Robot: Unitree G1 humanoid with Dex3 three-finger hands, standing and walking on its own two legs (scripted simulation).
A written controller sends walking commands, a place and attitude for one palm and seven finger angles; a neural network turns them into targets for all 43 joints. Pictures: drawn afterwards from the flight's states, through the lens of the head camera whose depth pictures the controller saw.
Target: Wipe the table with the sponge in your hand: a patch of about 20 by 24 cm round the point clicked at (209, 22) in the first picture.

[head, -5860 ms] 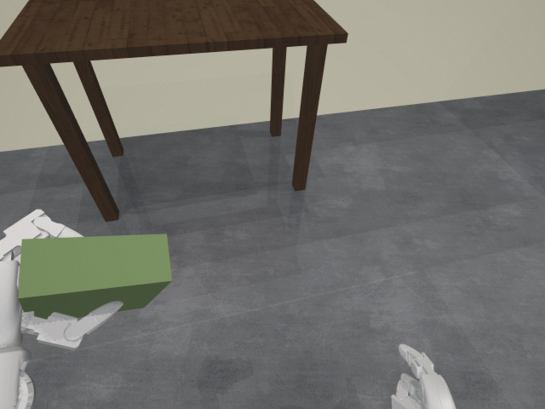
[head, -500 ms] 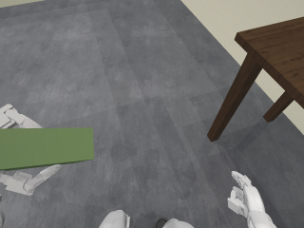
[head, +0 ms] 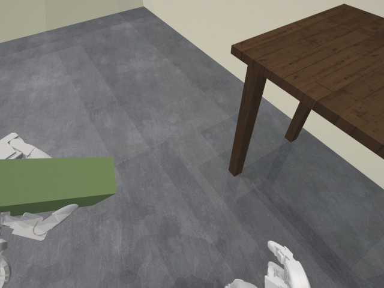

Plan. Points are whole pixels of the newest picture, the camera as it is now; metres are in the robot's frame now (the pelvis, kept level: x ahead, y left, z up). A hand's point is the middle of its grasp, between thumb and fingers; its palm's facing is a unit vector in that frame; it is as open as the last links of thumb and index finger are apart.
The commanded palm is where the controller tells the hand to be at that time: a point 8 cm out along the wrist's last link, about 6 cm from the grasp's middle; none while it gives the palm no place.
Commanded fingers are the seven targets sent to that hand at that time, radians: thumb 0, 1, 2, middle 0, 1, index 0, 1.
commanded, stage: turn to face it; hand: left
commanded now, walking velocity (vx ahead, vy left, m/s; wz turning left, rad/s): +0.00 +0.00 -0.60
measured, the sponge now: (73, 186) +0.22 +0.21 +0.17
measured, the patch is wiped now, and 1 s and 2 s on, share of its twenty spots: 0.00 0.00 0.00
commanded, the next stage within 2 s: none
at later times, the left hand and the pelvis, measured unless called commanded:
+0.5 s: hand (129, 200) +0.20 +0.11 +0.19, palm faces +0.16 -0.84 -0.52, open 9.5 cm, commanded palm +0.16 +0.16 +0.18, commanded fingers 0.00 0.10 1.30 -1.20 -1.60 -1.20 -1.60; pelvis -0.07 -0.06 +0.00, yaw -16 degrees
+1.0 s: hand (273, 270) +0.14 -0.07 +0.18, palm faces -0.21 -0.78 -0.59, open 9.5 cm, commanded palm +0.11 +0.01 +0.18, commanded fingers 0.00 0.10 1.30 -1.20 -1.60 -1.20 -1.60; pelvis -0.18 -0.12 +0.00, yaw -35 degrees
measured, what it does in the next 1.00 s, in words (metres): walks backwards, turning right: right foot, then left foot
